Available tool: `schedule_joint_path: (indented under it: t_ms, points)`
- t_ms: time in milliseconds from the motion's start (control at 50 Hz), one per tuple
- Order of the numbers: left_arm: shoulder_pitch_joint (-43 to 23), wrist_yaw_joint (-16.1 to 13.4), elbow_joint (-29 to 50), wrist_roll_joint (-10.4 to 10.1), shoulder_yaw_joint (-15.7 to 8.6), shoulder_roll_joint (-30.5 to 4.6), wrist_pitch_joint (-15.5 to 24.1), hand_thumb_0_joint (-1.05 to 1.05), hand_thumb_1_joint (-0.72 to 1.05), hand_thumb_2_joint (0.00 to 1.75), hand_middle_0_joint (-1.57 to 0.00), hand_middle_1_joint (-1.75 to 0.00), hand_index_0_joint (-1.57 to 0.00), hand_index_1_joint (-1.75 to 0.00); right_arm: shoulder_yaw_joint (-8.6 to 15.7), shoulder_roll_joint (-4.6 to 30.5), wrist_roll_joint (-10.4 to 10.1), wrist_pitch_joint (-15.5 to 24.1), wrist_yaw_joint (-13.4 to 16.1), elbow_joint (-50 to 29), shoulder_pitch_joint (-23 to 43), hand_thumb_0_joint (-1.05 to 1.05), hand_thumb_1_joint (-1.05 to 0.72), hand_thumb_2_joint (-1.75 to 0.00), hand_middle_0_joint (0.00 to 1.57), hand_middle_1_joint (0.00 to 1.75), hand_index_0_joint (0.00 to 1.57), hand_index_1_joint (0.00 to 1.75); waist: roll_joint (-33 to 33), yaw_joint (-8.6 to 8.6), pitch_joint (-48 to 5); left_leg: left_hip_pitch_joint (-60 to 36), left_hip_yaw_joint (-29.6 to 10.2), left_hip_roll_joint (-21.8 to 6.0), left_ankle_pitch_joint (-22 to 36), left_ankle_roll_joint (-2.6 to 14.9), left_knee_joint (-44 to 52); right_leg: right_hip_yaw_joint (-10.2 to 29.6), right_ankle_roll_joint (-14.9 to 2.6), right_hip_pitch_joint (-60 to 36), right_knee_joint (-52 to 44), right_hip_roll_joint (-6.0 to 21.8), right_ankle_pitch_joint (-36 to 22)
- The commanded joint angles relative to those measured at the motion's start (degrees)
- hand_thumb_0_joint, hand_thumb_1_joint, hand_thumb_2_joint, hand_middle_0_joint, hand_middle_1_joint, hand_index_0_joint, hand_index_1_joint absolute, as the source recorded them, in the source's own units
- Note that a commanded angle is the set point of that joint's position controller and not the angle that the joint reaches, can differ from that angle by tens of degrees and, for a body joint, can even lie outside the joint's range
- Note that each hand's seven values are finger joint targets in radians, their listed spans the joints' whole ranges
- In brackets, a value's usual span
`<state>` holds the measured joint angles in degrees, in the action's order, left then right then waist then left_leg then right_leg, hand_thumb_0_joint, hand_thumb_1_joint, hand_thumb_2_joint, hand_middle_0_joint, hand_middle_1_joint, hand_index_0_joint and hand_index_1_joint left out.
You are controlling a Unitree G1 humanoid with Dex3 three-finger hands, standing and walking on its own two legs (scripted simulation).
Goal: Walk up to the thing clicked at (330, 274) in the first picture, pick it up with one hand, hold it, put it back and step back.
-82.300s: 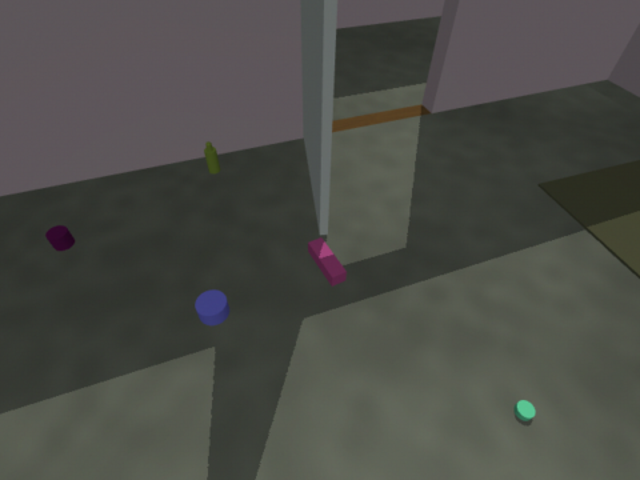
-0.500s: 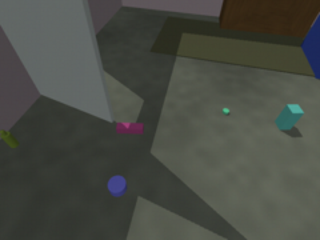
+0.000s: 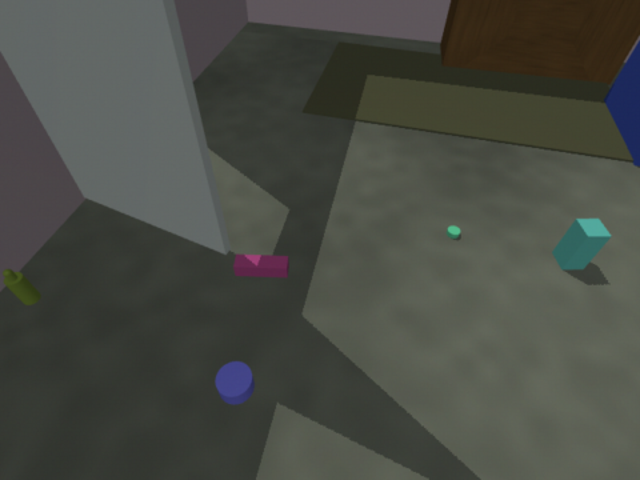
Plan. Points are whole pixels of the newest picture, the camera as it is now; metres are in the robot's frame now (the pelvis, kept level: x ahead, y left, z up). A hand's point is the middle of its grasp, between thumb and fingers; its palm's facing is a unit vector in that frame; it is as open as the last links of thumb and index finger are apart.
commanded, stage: step back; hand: left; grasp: from above
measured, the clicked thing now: (261, 265) +1.00 +0.27 -0.74
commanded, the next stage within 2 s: stand in 0.32 s
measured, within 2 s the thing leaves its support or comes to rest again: neither
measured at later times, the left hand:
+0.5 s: hand out of the picture +0.12 +0.25 -0.14, palm faces -0.01 -0.94 -0.33, open 7.3 cm
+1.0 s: hand out of the picture +0.07 +0.25 -0.14, palm faces -0.03 -0.94 -0.35, open 7.3 cm
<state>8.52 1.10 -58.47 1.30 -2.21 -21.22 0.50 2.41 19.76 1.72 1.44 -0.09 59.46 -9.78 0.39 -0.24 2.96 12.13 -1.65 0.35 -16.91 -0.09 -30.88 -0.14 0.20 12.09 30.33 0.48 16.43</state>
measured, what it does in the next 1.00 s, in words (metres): stands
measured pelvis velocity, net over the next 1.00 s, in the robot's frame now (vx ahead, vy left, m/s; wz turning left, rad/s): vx -0.01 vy -0.01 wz -0.01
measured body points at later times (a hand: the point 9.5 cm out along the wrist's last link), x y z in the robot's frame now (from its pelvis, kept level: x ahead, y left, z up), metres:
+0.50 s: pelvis +0.01 +0.00 +0.01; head +0.03 +0.00 +0.46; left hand +0.12 +0.30 -0.12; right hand +0.12 -0.30 -0.12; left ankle +0.00 +0.12 -0.73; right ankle +0.00 -0.12 -0.73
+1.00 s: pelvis -0.01 -0.01 +0.01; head +0.00 -0.01 +0.46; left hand +0.07 +0.30 -0.11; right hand +0.06 -0.31 -0.12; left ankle +0.00 +0.12 -0.73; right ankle +0.00 -0.12 -0.73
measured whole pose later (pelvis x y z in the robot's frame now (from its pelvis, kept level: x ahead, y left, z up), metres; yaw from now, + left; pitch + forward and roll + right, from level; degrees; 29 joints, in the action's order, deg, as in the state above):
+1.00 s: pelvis -0.01 -0.01 +0.01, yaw +0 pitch -3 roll +0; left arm 5.7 0.6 -65.3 0.4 0.1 -20.0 0.7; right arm 0.7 20.0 0.9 0.6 -0.4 65.6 -6.1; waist 0.6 -0.1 3.3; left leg 5.5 -1.4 -0.1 -9.3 -0.7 -17.4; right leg 0.0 0.0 6.4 18.6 0.3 9.6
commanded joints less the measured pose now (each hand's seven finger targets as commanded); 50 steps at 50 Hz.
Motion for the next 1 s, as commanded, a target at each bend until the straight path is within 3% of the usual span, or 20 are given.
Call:
schedule_joint_path:
  t_ms: [0,80,240,280,300,320,400,500,660,720,780,920,980]
  points:
    - [-3.9,-1.2,3.7,-0.3,-2.3,-11.8,2.2,0.00,0.90,0.90,-0.20,-0.30,-0.20,-0.30,2.0,12.0,-0.5,2.0,0.5,-3.1,3.6,0.00,-0.90,-0.90,0.20,0.30,0.20,0.30,-3.4,-0.57,-5.3,-0.8,-5.0,-6.1,16.6,2.82,5.1,5.7,-2.91,-4.8,-6.6,5.8,-14.8]
    - [-4.8,-1.6,3.1,-0.7,-2.6,-12.2,2.0,0.00,0.90,0.90,-0.20,-0.30,-0.20,-0.30,2.0,11.8,-0.7,1.7,0.9,-2.1,3.6,0.00,-0.90,-0.90,0.20,0.30,0.20,0.30,-2.2,-0.38,-6.9,-1.3,-3.1,-5.3,22.5,2.09,4.0,4.9,-3.09,-8.2,-4.8,6.3,-21.8]
    - [-7.3,-1.6,3.0,-0.5,-2.2,-11.5,1.4,0.00,0.90,0.90,-0.20,-0.30,-0.20,-0.30,2.0,11.9,-0.3,1.3,1.0,-1.6,6.3,0.00,-0.90,-0.90,0.20,0.30,0.20,0.30,0.8,-0.39,-5.9,-0.9,-4.7,-6.3,18.1,2.38,7.5,4.2,-2.92,-7.6,-5.8,5.7,-15.3]
    - [-7.0,-1.6,2.5,-0.4,-2.4,-11.6,1.4,0.00,0.90,0.90,-0.20,-0.30,-0.20,-0.30,2.0,11.8,-0.4,1.3,1.0,-1.8,7.5,0.00,-0.90,-0.90,0.20,0.30,0.20,0.30,0.5,-0.67,-6.1,-1.4,-4.3,-6.2,19.5,2.34,7.0,3.7,-2.71,-8.1,-6.3,5.6,-16.8]
    - [-7.2,-1.5,1.0,-1.3,-1.1,-9.5,1.4,0.00,0.90,0.90,-0.20,-0.30,-0.20,-0.30,1.3,11.8,-1.2,1.2,1.0,-1.4,7.5,0.00,-0.90,-0.90,0.20,0.30,0.20,0.30,1.8,-0.02,-6.2,-5.1,-5.3,-7.1,24.9,1.90,9.6,5.1,-2.27,-7.0,-7.5,6.4,-21.4]
    - [-7.6,-1.5,1.1,-1.4,-1.1,-9.8,1.4,0.00,0.90,0.90,-0.20,-0.30,-0.20,-0.30,1.2,11.8,-1.3,1.2,1.0,-1.2,7.1,0.00,-0.90,-0.90,0.20,0.30,0.20,0.30,1.7,0.15,-6.5,-6.2,-5.3,-7.4,27.2,1.61,10.0,4.7,-1.99,-7.6,-7.7,6.2,-22.1]
    - [-7.9,-1.7,-0.3,-1.2,-0.7,-10.2,1.5,0.00,0.90,0.90,-0.20,-0.30,-0.20,-0.30,1.0,11.9,-1.5,0.8,0.9,-0.4,8.0,0.00,-0.90,-0.90,0.20,0.30,0.20,0.30,0.1,0.25,-8.5,-8.4,-4.8,-7.6,27.7,1.45,10.8,4.3,-1.47,-10.8,-9.5,6.5,-24.8]
    - [-8.2,-1.8,-1.5,-1.0,-0.4,-10.4,1.7,0.00,0.90,0.90,-0.20,-0.30,-0.20,-0.30,0.7,12.0,-1.4,0.5,0.7,0.4,8.5,0.00,-0.90,-0.90,0.20,0.30,0.20,0.30,-0.1,0.55,-6.8,-8.2,-4.3,-7.4,22.2,0.99,13.4,4.4,-1.22,-10.0,-12.2,6.5,-20.6]
    - [-7.1,-1.7,-2.8,-0.8,0.0,-10.6,1.9,0.00,0.90,0.90,-0.20,-0.30,-0.20,-0.30,0.3,11.8,-1.4,0.4,0.5,1.5,8.9,0.00,-0.90,-0.90,0.20,0.30,0.20,0.30,-0.8,0.35,-6.3,-9.3,-4.1,-7.5,18.6,0.91,14.7,4.9,-1.11,-8.4,-13.9,6.8,-17.7]
    - [-7.0,-1.7,-3.1,-0.8,0.1,-10.5,1.6,0.00,0.90,0.90,-0.20,-0.30,-0.20,-0.30,0.2,11.8,-1.3,0.3,0.4,2.0,8.7,0.00,-0.90,-0.90,0.20,0.30,0.20,0.30,-0.6,0.15,-3.8,-6.6,-4.6,-7.2,13.0,0.64,16.4,5.0,-1.00,-7.3,-14.9,6.4,-11.6]
    - [-6.4,-1.6,-3.1,-0.8,0.1,-10.7,1.9,0.00,0.90,0.90,-0.20,-0.30,-0.20,-0.30,0.3,12.1,-1.2,0.5,0.3,2.1,8.1,0.00,-0.90,-0.90,0.20,0.30,0.20,0.30,-0.7,0.30,-5.0,-7.5,-4.5,-7.4,14.1,0.90,16.0,5.1,-1.16,-7.5,-14.8,6.6,-13.1]
    - [-5.8,-1.5,-3.2,-0.9,0.2,-10.9,1.7,0.00,0.90,0.90,-0.20,-0.30,-0.20,-0.30,0.2,12.0,-1.1,0.4,0.2,2.7,6.9,0.00,-0.90,-0.90,0.20,0.30,0.20,0.30,-0.8,0.14,-3.0,-5.4,-4.9,-7.2,10.2,0.75,16.8,5.7,-1.34,-6.1,-15.5,6.5,-8.4]
    - [-5.1,-1.5,-3.1,-0.8,0.3,-11.1,1.9,0.00,0.90,0.90,-0.20,-0.30,-0.20,-0.30,0.3,12.1,-1.1,0.4,0.1,2.4,6.9,0.00,-0.90,-0.90,0.20,0.30,0.20,0.30,-0.9,0.20,-4.5,-6.9,-4.6,-7.3,11.7,0.96,16.1,5.7,-1.39,-6.2,-15.1,6.6,-10.5]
